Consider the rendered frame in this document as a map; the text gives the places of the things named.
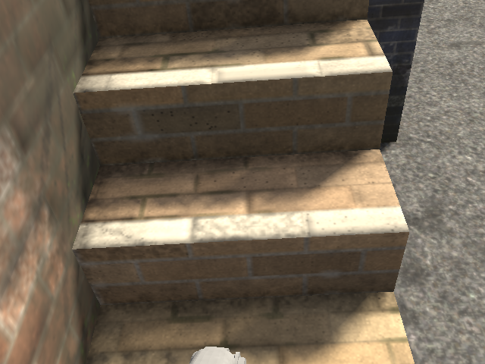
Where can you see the left robot thigh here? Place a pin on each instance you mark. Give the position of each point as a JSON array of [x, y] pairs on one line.
[[217, 355]]

